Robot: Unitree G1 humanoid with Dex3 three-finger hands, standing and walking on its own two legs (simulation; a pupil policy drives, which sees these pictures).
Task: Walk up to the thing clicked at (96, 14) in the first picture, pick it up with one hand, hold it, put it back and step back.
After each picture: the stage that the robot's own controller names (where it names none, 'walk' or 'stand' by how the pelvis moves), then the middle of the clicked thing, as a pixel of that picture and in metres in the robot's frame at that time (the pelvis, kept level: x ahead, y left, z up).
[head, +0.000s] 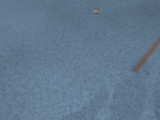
stand; (95, 11) +2.13 -0.19 -0.72
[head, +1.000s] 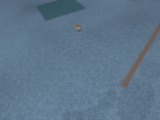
walk; (78, 28) +1.99 +0.19 -0.69
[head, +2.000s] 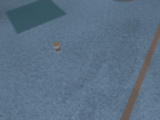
walk; (57, 47) +1.37 +0.42 -0.71
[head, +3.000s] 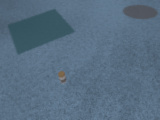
walk; (62, 77) +0.95 +0.30 -0.72
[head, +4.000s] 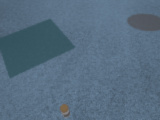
walk; (65, 110) +0.58 +0.22 -0.72
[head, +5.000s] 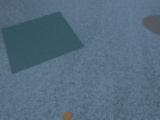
stand; (68, 118) +0.46 +0.16 -0.70
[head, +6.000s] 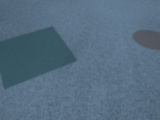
stand; out of the picture +0.43 +0.16 -0.72
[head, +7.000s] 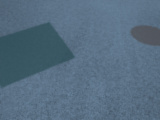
stand; out of the picture +0.41 +0.17 -0.72
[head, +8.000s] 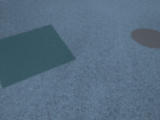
stand; out of the picture +0.42 +0.17 -0.72
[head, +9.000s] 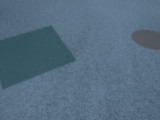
stand; out of the picture +0.41 +0.17 -0.73
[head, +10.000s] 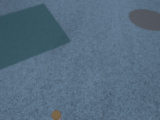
go down; (56, 117) +0.43 +0.17 -0.70
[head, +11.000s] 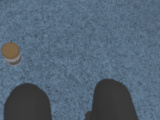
go down; (12, 54) +0.48 +0.24 -0.28
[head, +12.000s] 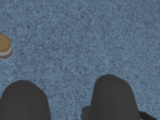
close in; (2, 47) +0.48 +0.25 -0.26
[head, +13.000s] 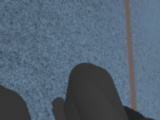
close in; out of the picture +0.46 +0.28 -0.22
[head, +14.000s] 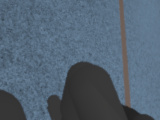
close; out of the picture +0.45 +0.29 -0.23
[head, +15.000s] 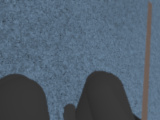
lift; out of the picture +0.39 +0.27 -0.19
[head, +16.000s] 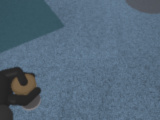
lift; (27, 93) +0.33 +0.19 -0.01
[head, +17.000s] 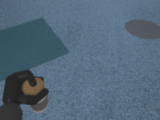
hold; (36, 95) +0.33 +0.17 +0.00
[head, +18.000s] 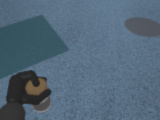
hold; (39, 95) +0.33 +0.16 -0.01
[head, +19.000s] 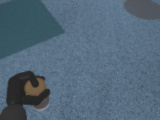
crouch; (38, 94) +0.34 +0.16 -0.06
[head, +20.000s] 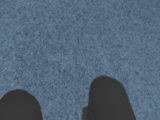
lower; out of the picture +0.50 +0.26 -0.10
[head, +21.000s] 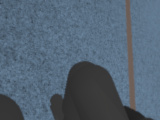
lower; out of the picture +0.44 +0.31 -0.23
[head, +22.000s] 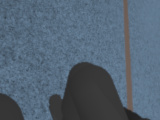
lower; out of the picture +0.45 +0.31 -0.23
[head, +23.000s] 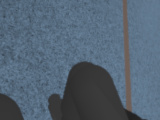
lower; out of the picture +0.45 +0.31 -0.23
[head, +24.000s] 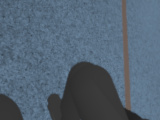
lower; out of the picture +0.45 +0.31 -0.23
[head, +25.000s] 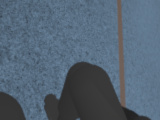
open; out of the picture +0.45 +0.29 -0.24
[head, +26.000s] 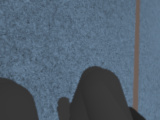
stand; out of the picture +0.45 +0.28 -0.25
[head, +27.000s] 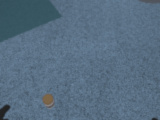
stand; (48, 101) +0.44 +0.19 -0.57
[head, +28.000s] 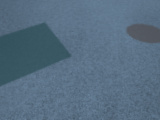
stand; out of the picture +0.42 +0.18 -0.66
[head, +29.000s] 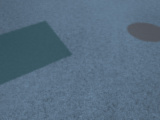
stand; out of the picture +0.42 +0.18 -0.67
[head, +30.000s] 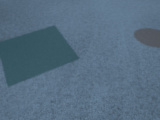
stand; out of the picture +0.44 +0.17 -0.72
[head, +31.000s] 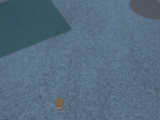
walk; (59, 104) +0.47 +0.14 -0.69
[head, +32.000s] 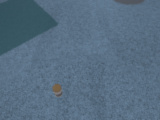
walk; (57, 90) +0.60 +0.21 -0.69
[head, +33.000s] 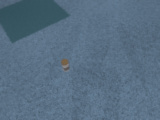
walk; (65, 65) +0.92 +0.24 -0.70
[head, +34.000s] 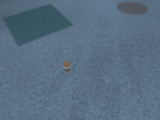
stand; (66, 67) +1.06 +0.20 -0.70
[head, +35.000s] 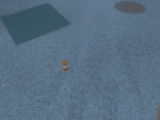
stand; (65, 66) +1.07 +0.21 -0.72
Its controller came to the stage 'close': yes
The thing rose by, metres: 0.71
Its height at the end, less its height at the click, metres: +0.00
